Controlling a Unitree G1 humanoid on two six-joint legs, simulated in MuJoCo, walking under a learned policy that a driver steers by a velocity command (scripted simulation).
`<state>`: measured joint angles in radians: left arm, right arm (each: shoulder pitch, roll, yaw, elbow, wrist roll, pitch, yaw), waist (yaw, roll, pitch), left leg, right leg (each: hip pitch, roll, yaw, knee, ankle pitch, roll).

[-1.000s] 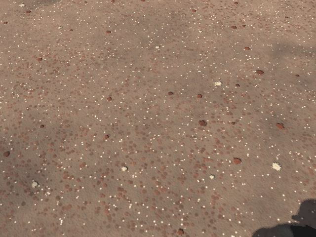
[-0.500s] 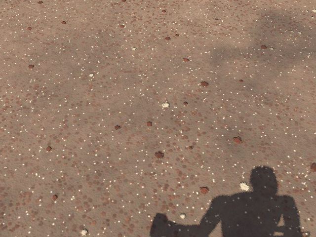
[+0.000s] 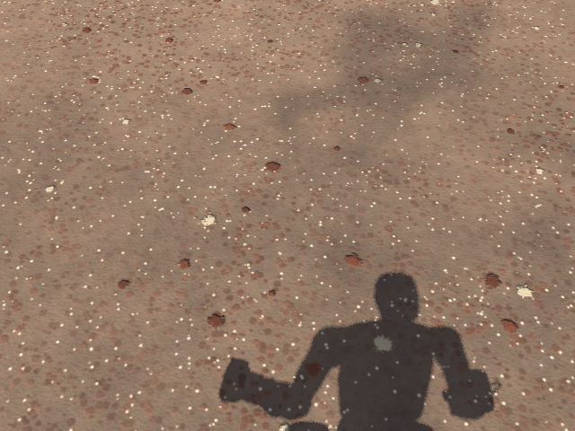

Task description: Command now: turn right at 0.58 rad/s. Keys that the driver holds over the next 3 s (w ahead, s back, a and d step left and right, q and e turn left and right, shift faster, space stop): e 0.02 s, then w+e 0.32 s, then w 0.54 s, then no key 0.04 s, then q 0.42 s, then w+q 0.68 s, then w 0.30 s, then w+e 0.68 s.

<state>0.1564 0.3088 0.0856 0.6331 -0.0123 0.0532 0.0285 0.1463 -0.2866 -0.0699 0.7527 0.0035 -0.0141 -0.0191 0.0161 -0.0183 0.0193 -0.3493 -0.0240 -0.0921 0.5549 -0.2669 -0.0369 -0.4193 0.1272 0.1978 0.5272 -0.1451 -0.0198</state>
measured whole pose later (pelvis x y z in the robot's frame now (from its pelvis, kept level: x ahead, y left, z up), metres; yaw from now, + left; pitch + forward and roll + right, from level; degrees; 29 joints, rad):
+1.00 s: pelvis +0.34 -0.13 -0.01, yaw -18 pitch +3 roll +0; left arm 0.41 0.30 0.06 0.81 0.01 -0.04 0.02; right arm 0.01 -0.27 -0.03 0.69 -0.01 -0.10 0.06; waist 0.06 0.00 0.05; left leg -0.54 -0.02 0.05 0.54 -0.05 0.06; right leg -0.03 0.02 0.03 0.70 -0.49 0.00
